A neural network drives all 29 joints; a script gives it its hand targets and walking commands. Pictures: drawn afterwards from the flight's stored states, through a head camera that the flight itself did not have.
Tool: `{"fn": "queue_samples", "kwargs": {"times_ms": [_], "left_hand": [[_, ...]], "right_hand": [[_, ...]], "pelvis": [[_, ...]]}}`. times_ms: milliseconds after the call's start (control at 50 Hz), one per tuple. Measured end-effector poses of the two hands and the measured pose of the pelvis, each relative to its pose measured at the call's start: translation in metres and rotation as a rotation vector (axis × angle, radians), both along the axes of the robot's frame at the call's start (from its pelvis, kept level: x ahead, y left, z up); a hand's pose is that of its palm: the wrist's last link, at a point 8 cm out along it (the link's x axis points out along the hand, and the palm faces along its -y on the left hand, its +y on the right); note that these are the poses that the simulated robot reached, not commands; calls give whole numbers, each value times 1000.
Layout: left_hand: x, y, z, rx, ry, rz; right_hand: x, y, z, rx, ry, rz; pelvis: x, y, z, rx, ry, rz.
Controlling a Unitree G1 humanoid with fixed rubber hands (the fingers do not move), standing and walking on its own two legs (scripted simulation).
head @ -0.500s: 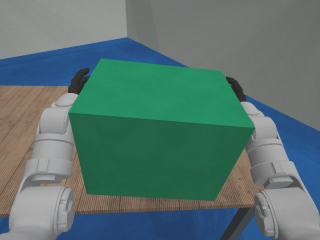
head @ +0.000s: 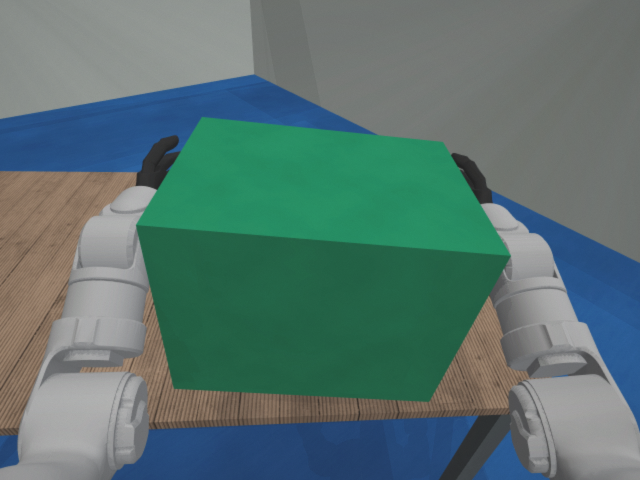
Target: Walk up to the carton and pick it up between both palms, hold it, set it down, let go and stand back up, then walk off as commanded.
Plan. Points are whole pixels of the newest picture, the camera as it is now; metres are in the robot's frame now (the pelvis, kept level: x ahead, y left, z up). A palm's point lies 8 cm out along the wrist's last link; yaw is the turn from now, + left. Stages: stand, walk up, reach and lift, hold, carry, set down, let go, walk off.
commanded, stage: hold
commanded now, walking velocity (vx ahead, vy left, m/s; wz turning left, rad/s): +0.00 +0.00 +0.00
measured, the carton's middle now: (315, 259) +0.34 +0.01 +0.17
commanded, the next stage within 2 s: set down in 0.34 s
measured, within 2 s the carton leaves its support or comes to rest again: neither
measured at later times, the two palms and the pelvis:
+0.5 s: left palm (141, 198) +0.38 +0.21 +0.23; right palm (465, 209) +0.39 -0.18 +0.21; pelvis +0.00 +0.00 +0.00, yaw +0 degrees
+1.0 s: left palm (167, 206) +0.43 +0.20 +0.18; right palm (452, 221) +0.44 -0.19 +0.16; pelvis +0.03 +0.00 +0.00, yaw +0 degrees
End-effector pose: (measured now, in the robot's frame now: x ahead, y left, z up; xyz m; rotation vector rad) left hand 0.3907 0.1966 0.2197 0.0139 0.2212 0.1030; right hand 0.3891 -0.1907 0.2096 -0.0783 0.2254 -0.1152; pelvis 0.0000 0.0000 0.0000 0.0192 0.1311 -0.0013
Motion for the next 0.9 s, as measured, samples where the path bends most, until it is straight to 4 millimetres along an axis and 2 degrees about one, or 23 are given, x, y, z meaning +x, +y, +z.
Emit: {"fn": "queue_samples", "kwargs": {"times_ms": [420,560,640,740,900], "left_hand": [[-5,5,1,-17,10,20],[-9,14,7,-24,-29,32],[-4,14,1,-31,-52,25],[6,9,-10,-25,-52,23],[25,3,-26,-29,-37,21]], "right_hand": [[0,4,-3,4,12,15],[7,13,9,7,-30,41],[13,12,13,15,-54,45],[23,7,1,21,-55,47],[38,1,-31,27,-43,42]], "pelvis": [[2,0,1,0,-14,0],[2,-1,1,1,-20,0],[4,-1,2,1,-20,0],[7,-3,2,3,-17,0],[19,-5,3,6,0,0]]}}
